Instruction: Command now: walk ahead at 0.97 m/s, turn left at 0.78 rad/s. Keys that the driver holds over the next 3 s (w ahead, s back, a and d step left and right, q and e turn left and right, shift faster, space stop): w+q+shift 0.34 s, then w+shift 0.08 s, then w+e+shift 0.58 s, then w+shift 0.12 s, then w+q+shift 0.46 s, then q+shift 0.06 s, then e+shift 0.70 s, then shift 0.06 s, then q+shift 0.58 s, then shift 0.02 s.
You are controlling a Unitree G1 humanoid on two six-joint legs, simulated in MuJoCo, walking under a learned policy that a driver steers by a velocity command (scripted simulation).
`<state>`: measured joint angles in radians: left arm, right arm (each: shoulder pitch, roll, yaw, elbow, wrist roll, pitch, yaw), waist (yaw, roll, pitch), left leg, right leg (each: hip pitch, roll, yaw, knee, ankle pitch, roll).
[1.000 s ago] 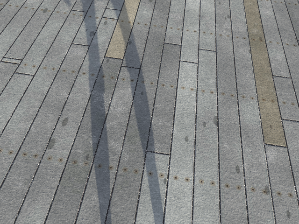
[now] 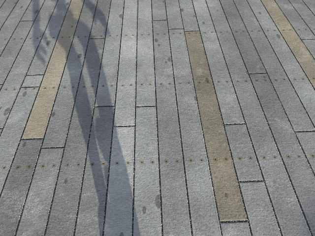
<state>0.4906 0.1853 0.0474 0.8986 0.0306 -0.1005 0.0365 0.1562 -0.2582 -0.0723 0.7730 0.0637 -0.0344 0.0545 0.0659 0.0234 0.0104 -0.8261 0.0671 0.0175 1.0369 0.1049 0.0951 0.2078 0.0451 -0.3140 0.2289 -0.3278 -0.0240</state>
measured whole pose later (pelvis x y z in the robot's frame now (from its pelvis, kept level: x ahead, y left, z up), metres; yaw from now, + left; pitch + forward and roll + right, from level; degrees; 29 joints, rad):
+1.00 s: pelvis +0.81 +0.09 +0.00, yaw +7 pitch +2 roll +2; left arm 0.46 0.25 0.05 0.78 -0.06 -0.05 0.01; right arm 0.04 -0.23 -0.03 0.60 0.01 -0.14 0.00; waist 0.07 -0.03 -0.01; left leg -0.39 -0.02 -0.04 0.56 -0.24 -0.03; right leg -0.28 0.05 0.16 1.14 -0.44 -0.05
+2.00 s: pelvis +1.54 +0.19 +0.01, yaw +13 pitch -1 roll +0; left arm 0.16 0.33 0.07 0.79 -0.03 0.02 0.03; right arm 0.18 -0.24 -0.03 0.76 -0.04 -0.07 0.01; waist -0.01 -0.05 0.12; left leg -0.35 -0.02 0.17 0.46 -0.11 0.10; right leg -0.55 -0.08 0.06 1.20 -0.42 0.07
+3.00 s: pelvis +1.64 +0.20 +0.02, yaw +12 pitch +3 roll -2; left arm 0.01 0.31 0.10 0.74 0.01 0.02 0.04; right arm 0.21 -0.31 -0.10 0.76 0.02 0.02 -0.01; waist -0.03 -0.04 0.07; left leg -0.30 -0.04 -0.01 0.52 -0.26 0.06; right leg -0.53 0.00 0.03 1.14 -0.48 0.06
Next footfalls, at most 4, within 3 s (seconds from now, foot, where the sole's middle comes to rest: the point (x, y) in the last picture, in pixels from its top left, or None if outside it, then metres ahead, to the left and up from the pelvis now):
0.12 left None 0.28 0.03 -0.76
0.52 right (197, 209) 0.66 -0.08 -0.76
0.92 left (128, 163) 0.89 0.25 -0.76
1.32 right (190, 104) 1.33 -0.06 -0.76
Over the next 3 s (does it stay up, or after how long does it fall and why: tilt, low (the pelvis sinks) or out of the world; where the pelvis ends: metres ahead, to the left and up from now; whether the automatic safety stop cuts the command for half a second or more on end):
stays up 1.64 0.20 0.02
